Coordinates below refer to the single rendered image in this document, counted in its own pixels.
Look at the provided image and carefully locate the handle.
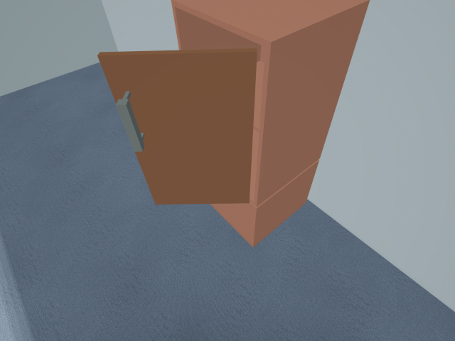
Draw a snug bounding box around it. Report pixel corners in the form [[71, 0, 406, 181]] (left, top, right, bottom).
[[116, 91, 144, 152]]

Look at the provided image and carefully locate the cupboard door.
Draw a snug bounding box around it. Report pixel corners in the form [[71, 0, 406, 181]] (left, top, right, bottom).
[[97, 48, 257, 205]]

